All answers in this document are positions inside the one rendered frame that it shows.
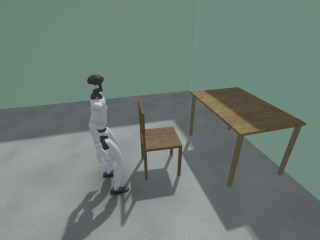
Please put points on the table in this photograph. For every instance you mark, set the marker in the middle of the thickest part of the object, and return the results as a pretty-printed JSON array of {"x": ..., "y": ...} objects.
[{"x": 246, "y": 114}]

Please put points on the robot left shin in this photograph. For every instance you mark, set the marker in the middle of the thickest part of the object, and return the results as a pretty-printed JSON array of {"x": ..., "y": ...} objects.
[{"x": 110, "y": 163}]

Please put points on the robot right hand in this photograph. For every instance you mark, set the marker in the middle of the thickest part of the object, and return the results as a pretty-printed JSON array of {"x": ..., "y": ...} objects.
[{"x": 101, "y": 153}]

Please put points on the robot right thigh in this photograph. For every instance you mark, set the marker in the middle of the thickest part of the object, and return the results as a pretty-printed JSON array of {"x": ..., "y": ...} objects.
[{"x": 113, "y": 150}]

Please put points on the robot right upper arm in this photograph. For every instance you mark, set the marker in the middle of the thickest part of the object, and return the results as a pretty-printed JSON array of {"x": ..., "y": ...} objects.
[{"x": 96, "y": 109}]

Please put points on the chair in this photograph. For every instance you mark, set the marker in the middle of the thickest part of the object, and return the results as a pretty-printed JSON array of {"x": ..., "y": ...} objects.
[{"x": 156, "y": 139}]

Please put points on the robot right forearm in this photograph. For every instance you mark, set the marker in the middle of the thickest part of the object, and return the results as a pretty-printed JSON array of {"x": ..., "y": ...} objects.
[{"x": 95, "y": 136}]

